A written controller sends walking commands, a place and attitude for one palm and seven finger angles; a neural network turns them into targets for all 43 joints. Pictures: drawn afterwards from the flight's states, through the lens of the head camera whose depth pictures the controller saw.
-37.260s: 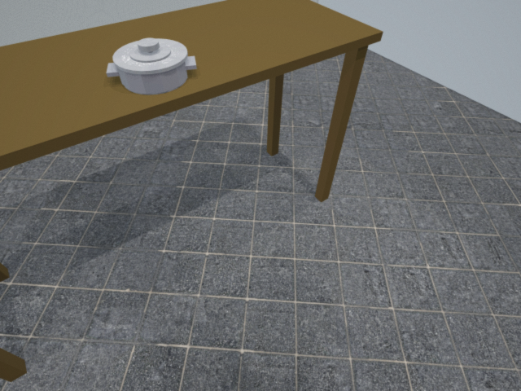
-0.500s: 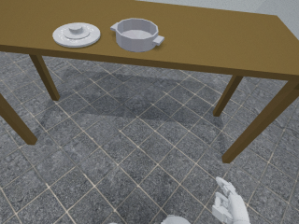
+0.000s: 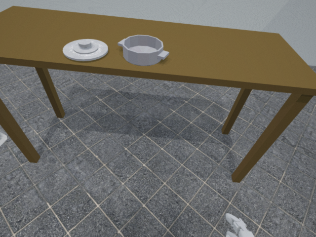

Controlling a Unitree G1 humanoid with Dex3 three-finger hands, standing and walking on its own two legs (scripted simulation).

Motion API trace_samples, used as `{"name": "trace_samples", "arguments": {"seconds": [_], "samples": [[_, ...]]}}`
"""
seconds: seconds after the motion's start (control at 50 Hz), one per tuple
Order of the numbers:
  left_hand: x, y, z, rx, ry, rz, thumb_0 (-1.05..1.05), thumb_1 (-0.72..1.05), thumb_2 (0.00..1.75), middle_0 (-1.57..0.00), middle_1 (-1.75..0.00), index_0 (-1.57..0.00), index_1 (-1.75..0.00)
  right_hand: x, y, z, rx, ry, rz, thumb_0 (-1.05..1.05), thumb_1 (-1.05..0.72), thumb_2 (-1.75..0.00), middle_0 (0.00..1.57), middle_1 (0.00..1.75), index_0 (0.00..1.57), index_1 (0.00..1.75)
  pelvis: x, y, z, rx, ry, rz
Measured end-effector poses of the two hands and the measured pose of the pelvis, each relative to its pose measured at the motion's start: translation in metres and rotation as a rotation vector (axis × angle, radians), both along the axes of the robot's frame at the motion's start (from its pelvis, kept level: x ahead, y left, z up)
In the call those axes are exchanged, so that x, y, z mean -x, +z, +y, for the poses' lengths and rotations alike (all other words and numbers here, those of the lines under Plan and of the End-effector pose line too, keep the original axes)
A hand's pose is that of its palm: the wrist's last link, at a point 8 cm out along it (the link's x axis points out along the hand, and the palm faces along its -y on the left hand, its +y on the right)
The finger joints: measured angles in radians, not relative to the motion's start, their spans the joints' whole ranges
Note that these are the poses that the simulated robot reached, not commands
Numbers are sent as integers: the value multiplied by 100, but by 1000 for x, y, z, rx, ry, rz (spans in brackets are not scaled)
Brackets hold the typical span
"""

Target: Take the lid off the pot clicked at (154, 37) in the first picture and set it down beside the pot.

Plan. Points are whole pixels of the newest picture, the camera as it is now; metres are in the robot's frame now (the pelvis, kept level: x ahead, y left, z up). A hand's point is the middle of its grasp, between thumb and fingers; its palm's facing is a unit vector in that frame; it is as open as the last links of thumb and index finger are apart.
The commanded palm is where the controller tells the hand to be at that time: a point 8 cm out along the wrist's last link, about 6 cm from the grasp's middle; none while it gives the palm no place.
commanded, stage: stop stepping back and stand still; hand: left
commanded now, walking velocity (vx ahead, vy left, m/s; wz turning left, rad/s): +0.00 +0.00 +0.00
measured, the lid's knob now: (84, 43) +0.78 +0.32 +0.11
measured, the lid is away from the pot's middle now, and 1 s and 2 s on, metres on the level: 0.23 0.23 0.23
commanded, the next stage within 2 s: let the arm hang, fingers relaxed in 0.68 s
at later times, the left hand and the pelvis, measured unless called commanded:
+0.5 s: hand out of the picture +0.02 +0.16 -0.18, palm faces +0.15 -0.97 -0.21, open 6.7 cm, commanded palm none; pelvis +0.02 -0.02 -0.01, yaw +5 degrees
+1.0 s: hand out of the picture +0.05 +0.16 -0.17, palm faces +0.08 -0.97 -0.23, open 7.2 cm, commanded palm none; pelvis +0.04 -0.02 +0.01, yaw +3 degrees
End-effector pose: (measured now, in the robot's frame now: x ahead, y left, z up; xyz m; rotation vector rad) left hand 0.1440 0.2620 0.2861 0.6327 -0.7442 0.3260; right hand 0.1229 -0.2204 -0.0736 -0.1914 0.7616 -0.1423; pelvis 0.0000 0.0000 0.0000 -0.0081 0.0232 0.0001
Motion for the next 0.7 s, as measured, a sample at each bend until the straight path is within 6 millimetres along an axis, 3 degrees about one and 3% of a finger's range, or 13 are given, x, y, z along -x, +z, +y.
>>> {"name": "trace_samples", "arguments": {"seconds": [0.08,0.16,0.18,0.22,0.26,0.28,0.32,0.36,0.42,0.5,0.56,0.62,0.7], "samples": [[-2,19,-11,-55,-9,-118,1,88,90,-22,-30,-22,-31,-14,-14,-7,-5,15,35,1,-90,-90,20,30,21,30,-4,-4,-5,13,0,-11],[-23,24,0,-17,3,-153,1,88,90,-22,-30,-22,-31,-29,-15,-16,-23,-18,21,1,-90,-90,20,30,21,30,-13,-3,-2,14,15,-18],[-40,9,6,18,12,-66,0,88,90,-21,-30,-21,-31,-32,-18,-20,-26,-9,9,1,-90,-90,20,30,21,30,-14,-4,-1,10,23,-12],[-79,-50,23,124,65,233,0,89,90,-20,-30,-21,-31,-37,-27,-28,-23,-1,15,1,-90,-90,20,30,21,30,-14,-8,2,2,37,2],[-102,-136,32,259,138,596,-1,90,90,-20,-30,-20,-30,-37,-37,-37,-20,-3,43,1,-90,-90,20,30,21,30,-15,-11,1,-16,51,10],[-103,-183,31,323,173,779,0,90,90,-20,-30,-20,-30,-34,-42,-41,-18,-3,61,1,-90,-90,20,30,20,30,-15,-12,-2,-26,56,10],[-83,-275,17,427,228,1116,0,91,90,-19,-30,-19,-30,-26,-52,-50,-12,-5,110,1,-90,-90,20,30,20,30,-16,-17,-9,-51,60,4],[-39,-350,-10,529,258,1419,1,91,90,-19,-30,-19,-30,-11,-60,-57,-1,-24,192,0,-91,-90,20,30,20,30,-17,-17,-14,-39,60,-10],[50,-421,-59,693,279,1786,1,91,90,-20,-30,-19,-30,19,-62,-63,36,-51,353,0,-91,-90,20,30,20,30,-19,-13,-18,-17,65,-32],[132,-439,-52,841,474,1929,-4,104,90,-21,-30,-21,-30,57,-58,-60,72,-58,548,0,-91,-90,20,30,20,30,-24,-9,-21,10,86,-26],[175,-441,-44,860,548,2052,-3,102,90,-21,-30,-21,-30,80,-60,-51,75,-56,640,0,-91,-90,20,30,20,30,-26,-10,-19,18,89,-16],[199,-432,-42,852,595,2134,-2,99,90,-21,-30,-21,-30,95,-61,-37,41,-59,694,0,-91,-90,20,30,20,30,-29,-5,-19,-1,75,-13],[202,-419,-45,827,610,2153,0,95,90,-20,-30,-20,-30,101,-68,-17,-34,-61,716,0,-91,-90,20,30,20,30,-31,1,-18,-2,74,-11]]}}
